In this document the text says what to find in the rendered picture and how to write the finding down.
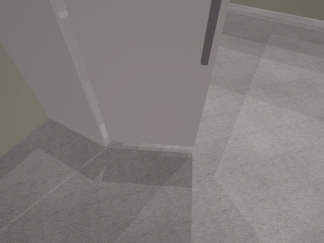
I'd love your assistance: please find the handle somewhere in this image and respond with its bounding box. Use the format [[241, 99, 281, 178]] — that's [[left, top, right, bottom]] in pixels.
[[200, 0, 222, 65]]

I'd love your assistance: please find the fridge door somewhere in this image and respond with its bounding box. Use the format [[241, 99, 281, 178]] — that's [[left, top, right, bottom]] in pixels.
[[63, 0, 230, 146]]

